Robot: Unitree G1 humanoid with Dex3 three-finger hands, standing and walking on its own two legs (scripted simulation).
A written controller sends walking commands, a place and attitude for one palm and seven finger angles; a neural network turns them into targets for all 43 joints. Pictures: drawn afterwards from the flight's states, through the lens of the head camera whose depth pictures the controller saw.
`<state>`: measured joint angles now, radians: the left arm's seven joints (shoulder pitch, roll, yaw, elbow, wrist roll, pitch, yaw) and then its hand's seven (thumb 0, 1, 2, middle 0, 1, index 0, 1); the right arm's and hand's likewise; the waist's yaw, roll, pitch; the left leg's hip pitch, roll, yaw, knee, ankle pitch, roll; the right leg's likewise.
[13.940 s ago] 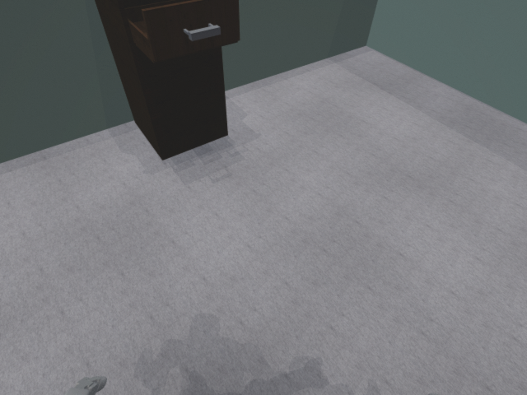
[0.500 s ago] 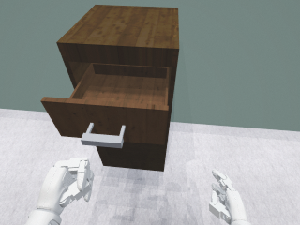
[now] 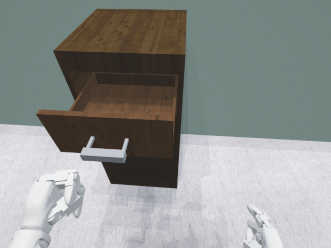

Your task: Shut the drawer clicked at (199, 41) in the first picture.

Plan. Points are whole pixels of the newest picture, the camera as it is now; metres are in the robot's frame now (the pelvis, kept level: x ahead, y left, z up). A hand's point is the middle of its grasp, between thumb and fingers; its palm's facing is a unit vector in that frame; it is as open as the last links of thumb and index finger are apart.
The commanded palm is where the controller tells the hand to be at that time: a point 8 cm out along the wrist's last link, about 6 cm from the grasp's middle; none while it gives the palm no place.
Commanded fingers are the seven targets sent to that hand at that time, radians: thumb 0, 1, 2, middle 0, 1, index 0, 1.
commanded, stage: bring the fist close to the handle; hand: left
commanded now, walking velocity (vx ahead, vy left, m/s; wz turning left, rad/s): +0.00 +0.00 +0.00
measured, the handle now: (106, 148) +0.39 +0.21 +0.00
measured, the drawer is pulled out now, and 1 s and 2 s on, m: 0.22 0.22 0.21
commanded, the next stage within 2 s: push the drawer shut in 1.50 s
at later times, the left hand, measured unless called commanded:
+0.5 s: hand (90, 194) +0.22 +0.18 +0.07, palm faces +0.01 -1.00 -0.07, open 3.3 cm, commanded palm +0.19 +0.24 +0.07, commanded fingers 0.00 0.90 0.90 -1.40 -1.60 -1.40 -1.60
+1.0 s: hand (103, 184) +0.27 +0.18 +0.02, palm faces -0.02 -1.00 -0.04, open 3.3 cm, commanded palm +0.25 +0.24 +0.02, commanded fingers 0.00 0.90 0.90 -1.40 -1.60 -1.40 -1.60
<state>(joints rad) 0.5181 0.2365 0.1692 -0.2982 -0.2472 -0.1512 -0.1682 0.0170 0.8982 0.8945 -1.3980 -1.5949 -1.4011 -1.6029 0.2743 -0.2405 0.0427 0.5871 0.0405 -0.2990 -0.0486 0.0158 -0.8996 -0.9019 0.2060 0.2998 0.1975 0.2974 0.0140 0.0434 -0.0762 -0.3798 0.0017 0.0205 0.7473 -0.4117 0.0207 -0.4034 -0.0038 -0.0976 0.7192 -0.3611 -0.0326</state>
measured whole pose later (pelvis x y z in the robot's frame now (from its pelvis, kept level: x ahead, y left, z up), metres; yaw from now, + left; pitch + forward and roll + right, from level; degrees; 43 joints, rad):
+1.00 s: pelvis -0.01 +0.01 -0.03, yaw +0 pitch +12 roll -1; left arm 0.11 0.21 0.16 0.22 -0.22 -0.38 -0.23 0.02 0.90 0.89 -1.40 -1.60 -1.40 -1.60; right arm 0.24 -0.25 0.03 0.60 0.01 -0.25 -0.03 0.01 -0.90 -0.90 0.21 0.30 0.20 0.30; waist -0.02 0.03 -0.09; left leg -0.68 -0.01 0.03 0.95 -0.47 0.03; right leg -0.71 -0.03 -0.09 0.92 -0.42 -0.03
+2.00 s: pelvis -0.01 +0.00 -0.04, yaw +0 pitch +15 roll -1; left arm -0.07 0.26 0.23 0.39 -0.23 -0.38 -0.25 0.04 0.87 0.90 -1.40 -1.60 -1.40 -1.60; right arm 0.25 -0.26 0.03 0.59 0.02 -0.15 -0.04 0.01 -0.90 -0.90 0.21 0.30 0.20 0.30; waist -0.04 0.03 -0.11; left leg -0.78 0.01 0.02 1.02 -0.50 0.02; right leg -0.80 -0.01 -0.10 0.99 -0.44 -0.04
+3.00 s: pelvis -0.02 +0.01 -0.05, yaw -2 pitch +20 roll -1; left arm -0.67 0.40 0.35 0.99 -0.13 -0.44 -0.24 0.00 0.86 0.90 -1.40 -1.60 -1.40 -1.60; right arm 0.33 -0.27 0.03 0.64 0.00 -0.03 -0.01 0.01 -0.90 -0.90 0.21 0.30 0.20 0.30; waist -0.12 0.02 -0.10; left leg -0.91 0.02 0.04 1.06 -0.49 0.04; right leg -0.94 0.00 -0.08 1.01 -0.42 -0.03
